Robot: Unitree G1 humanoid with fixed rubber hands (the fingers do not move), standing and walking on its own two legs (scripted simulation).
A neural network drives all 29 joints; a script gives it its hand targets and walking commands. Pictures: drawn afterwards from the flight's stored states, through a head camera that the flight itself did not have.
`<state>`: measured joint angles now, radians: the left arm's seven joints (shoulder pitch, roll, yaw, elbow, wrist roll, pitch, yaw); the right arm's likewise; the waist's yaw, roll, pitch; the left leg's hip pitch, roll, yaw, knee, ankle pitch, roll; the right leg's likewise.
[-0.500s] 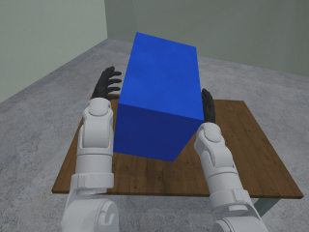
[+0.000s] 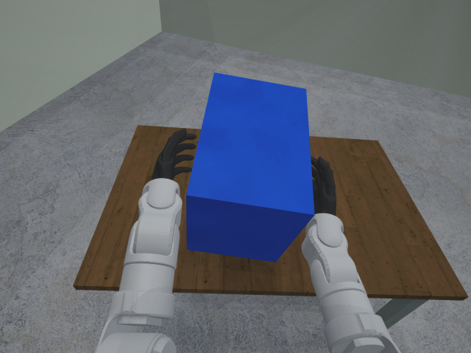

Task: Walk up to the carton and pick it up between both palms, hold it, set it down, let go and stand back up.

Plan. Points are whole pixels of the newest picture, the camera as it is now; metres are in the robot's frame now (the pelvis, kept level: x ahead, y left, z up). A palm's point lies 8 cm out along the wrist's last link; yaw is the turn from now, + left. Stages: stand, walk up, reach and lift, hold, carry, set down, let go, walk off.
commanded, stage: set down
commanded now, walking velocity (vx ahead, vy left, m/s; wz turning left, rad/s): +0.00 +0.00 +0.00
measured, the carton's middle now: (245, 170) +0.42 -0.03 +0.10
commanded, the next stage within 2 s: none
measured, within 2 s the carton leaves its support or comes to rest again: neither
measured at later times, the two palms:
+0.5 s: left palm (180, 182) +0.38 +0.08 +0.11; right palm (328, 213) +0.34 -0.17 +0.08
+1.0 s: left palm (191, 188) +0.40 +0.07 +0.08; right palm (330, 219) +0.34 -0.19 +0.06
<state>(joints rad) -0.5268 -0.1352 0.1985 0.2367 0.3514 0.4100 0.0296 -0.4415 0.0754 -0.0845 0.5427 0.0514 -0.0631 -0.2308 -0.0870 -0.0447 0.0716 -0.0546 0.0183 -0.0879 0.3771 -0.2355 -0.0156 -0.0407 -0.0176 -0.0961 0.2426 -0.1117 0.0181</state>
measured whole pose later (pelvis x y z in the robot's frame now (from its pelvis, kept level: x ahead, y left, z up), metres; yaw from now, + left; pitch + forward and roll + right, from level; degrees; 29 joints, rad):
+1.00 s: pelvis +0.00 +0.00 +0.00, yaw -1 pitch +1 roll -1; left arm -0.64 -0.13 0.31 0.73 0.37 0.09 0.07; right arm -0.54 0.11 -0.35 0.86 -0.17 -0.25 -0.16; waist -0.10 0.00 0.00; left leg -0.16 0.03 -0.06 0.34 -0.21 -0.02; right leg -0.15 -0.01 -0.09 0.22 -0.09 0.01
